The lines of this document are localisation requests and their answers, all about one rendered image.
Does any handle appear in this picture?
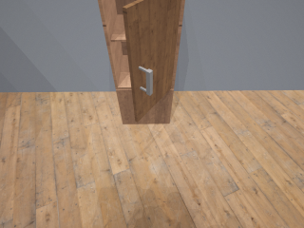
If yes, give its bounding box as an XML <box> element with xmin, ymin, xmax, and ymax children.
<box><xmin>139</xmin><ymin>66</ymin><xmax>153</xmax><ymax>96</ymax></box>

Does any cupboard door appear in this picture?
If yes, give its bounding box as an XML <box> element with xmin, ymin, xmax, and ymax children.
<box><xmin>123</xmin><ymin>0</ymin><xmax>181</xmax><ymax>122</ymax></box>

